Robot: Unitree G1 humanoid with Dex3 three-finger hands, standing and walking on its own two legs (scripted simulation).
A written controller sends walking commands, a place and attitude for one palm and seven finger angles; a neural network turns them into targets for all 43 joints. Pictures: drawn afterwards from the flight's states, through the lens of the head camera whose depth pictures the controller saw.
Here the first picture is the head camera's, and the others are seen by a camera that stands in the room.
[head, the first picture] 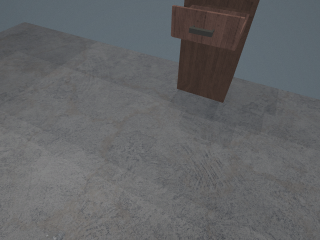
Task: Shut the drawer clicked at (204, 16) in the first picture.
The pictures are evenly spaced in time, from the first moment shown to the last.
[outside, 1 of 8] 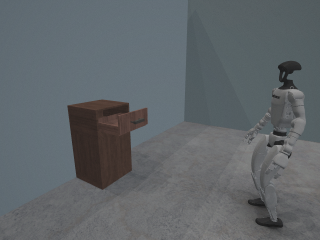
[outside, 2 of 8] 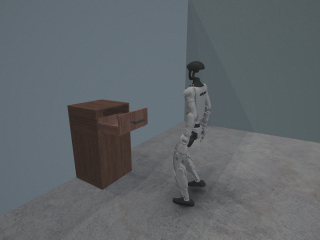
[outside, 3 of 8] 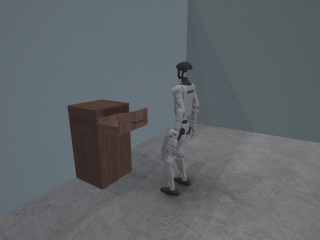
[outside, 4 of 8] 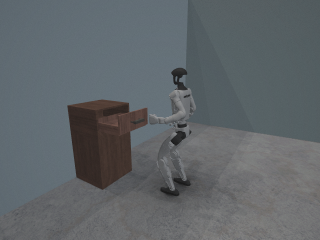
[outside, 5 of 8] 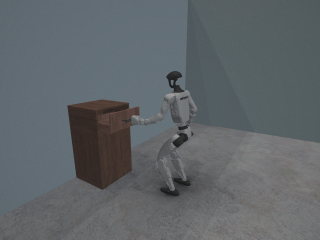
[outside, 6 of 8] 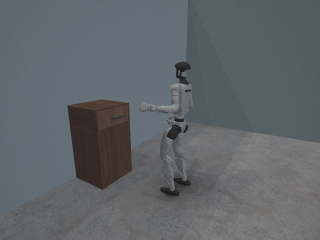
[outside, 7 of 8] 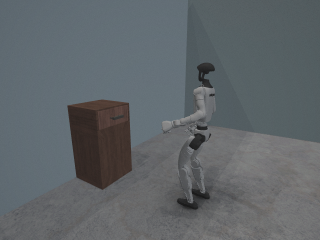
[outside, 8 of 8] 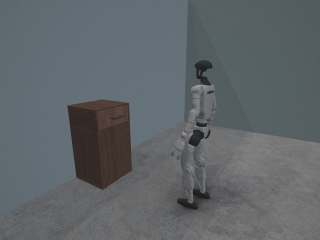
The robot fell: no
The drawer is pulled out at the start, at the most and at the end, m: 0.28 0.28 0.00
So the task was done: yes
